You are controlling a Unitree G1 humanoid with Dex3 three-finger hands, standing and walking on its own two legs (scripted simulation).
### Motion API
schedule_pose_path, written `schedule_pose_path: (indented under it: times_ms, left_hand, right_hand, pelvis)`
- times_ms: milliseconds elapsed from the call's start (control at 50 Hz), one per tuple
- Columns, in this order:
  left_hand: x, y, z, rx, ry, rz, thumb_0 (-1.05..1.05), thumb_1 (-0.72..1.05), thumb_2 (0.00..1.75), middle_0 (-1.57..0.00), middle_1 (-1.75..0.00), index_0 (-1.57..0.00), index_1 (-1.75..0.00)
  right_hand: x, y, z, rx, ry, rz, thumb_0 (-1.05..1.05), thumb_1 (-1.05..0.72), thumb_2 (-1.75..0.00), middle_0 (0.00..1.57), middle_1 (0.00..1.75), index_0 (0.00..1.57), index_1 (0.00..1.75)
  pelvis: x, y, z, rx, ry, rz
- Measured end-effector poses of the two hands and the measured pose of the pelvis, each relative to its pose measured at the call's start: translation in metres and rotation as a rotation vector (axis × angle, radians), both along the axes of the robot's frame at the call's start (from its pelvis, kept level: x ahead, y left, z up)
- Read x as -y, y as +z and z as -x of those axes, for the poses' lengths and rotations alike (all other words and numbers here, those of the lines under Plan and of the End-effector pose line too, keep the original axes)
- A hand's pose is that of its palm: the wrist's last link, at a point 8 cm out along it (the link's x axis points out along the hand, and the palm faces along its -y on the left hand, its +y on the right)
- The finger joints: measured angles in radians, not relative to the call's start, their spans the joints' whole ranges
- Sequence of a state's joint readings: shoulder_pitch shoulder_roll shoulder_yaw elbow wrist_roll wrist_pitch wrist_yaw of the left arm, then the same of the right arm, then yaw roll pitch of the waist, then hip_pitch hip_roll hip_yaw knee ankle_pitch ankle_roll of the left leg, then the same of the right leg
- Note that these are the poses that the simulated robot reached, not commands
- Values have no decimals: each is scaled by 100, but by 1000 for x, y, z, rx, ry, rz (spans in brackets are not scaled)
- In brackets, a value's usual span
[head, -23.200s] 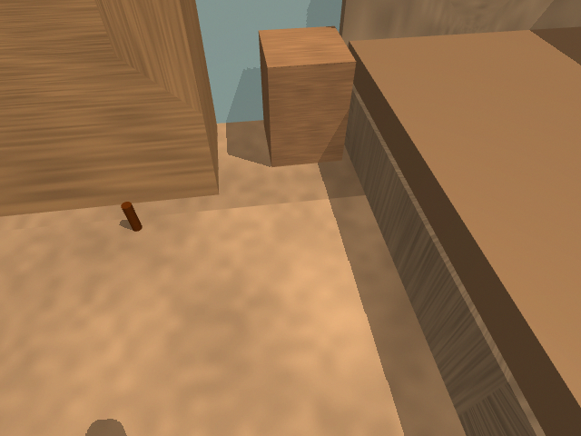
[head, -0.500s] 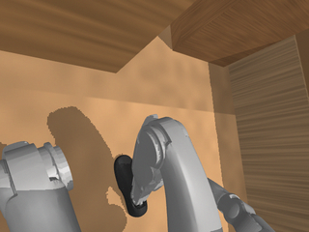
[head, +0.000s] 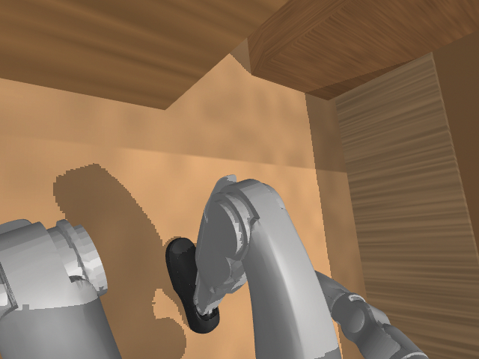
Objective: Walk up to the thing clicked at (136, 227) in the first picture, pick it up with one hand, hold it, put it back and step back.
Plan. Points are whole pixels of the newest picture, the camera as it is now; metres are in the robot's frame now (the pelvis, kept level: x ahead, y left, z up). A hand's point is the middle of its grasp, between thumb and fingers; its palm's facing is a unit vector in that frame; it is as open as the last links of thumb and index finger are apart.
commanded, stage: loosen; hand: left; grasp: from the side
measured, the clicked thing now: out of the picture +0.44 +0.29 -0.21
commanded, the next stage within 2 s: open in 0.02 s
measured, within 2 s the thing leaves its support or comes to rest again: neither
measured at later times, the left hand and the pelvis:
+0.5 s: hand out of the picture +0.44 +0.28 -0.18, palm faces +0.31 -0.95 +0.02, open 11.6 cm; pelvis +0.00 +0.00 +0.00, yaw +0 degrees
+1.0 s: hand out of the picture +0.41 +0.35 -0.10, palm faces +0.28 -0.96 -0.05, open 16.8 cm; pelvis +0.00 +0.00 +0.02, yaw +2 degrees
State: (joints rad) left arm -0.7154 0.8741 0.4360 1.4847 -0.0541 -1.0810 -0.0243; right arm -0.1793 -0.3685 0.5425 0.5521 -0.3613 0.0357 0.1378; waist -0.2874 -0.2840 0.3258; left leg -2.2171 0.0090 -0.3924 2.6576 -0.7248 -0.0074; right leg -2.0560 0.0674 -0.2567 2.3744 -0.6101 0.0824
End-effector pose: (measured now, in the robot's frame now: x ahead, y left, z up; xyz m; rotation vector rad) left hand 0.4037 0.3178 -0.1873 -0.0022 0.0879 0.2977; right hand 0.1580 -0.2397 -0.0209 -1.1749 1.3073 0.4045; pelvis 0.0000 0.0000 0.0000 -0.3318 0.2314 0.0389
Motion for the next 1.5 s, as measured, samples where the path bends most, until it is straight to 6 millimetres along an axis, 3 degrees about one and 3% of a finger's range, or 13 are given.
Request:
schedule_pose_path:
  times_ms: [100, 220, 380, 620, 720, 900, 1000, 1140, 1300, 1400, 1500]
  left_hand:
    - [-2, 0, 1, 17, 24, 11, 4, 18, 103, -100, -109, -102, -107]
    - [-3, 4, -2, 40, 19, 7, 2, 15, 81, -96, -94, -98, -92]
    - [-4, 6, -3, 34, 12, 14, 1, -4, 54, -77, -67, -78, -66]
    - [-3, 5, -1, 41, 25, 26, 0, -25, 32, -46, -36, -46, -36]
    - [-16, 14, -1, 81, 53, 7, 0, -32, 25, -33, -24, -32, -25]
    - [-67, 67, 15, 115, 25, -81, -1, -43, 14, -20, -13, -19, -13]
    - [-77, 91, 31, 68, -16, -66, -1, -49, 11, -15, -10, -16, -10]
    - [-92, 108, 52, -158, -17, -137, -1, -54, 9, -11, -7, -10, -7]
    - [-128, 177, 85, -314, 103, -281, -1, -52, 9, -8, -6, -8, -7]
    - [-117, 219, 113, -425, 124, -327, -1, -51, 9, -7, -6, -7, -6]
    - [-83, 255, 140, -526, 117, -317, -1, -51, 8, -6, -6, -7, -6]
  right_hand:
    - [-1, 1, 1, -1, 8, 4, 0, -90, -90, 21, 30, 21, 30]
    - [-2, 2, 1, 3, 10, 4, 0, -90, -90, 21, 30, 21, 30]
    - [-4, 4, -2, 14, 11, -3, 0, -91, -90, 21, 30, 21, 30]
    - [-6, 6, -5, 26, 22, 3, 0, -91, -90, 21, 30, 21, 30]
    - [-5, 5, -4, 33, 8, 2, 0, -90, -90, 21, 30, 21, 30]
    - [-2, 3, -6, 82, -92, -47, 0, -91, -90, 21, 30, 21, 30]
    - [-3, 3, -18, 135, -135, -108, 0, -90, -90, 21, 30, 21, 30]
    - [-8, 1, -32, 213, -274, -195, 0, -92, -91, 21, 30, 21, 30]
    - [-11, -4, -34, 214, -429, -298, 0, -91, -91, 21, 30, 21, 30]
    - [-13, 2, -38, 211, -528, -363, 0, -90, -91, 21, 30, 21, 30]
    - [-19, 32, -54, 239, -571, -422, 1, -90, -90, 21, 30, 21, 30]
  pelvis:
    - [0, -1, 1, 7, -2, 3]
    - [-1, 0, 1, 8, -4, 5]
    - [-2, 1, 1, 5, -6, 8]
    - [-2, 1, 3, 11, -6, 8]
    - [-1, 2, 3, 12, -5, 4]
    - [1, 9, 0, -49, 10, -18]
    - [1, 15, -1, -91, 25, -33]
    - [4, 30, -2, -155, 43, -66]
    - [7, 56, -7, -259, 73, -107]
    - [9, 84, -10, -321, 87, -139]
    - [13, 126, -15, -351, 98, -166]
